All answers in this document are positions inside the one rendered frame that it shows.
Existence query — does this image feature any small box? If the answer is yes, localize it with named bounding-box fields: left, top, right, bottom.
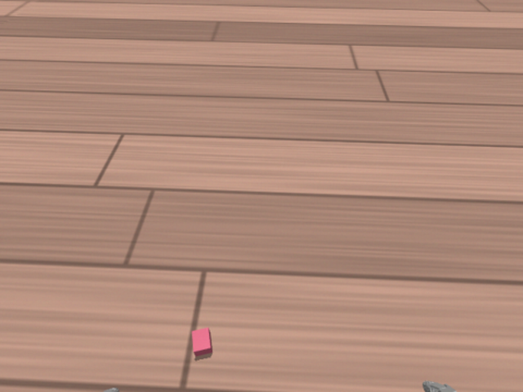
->
left=192, top=327, right=212, bottom=356

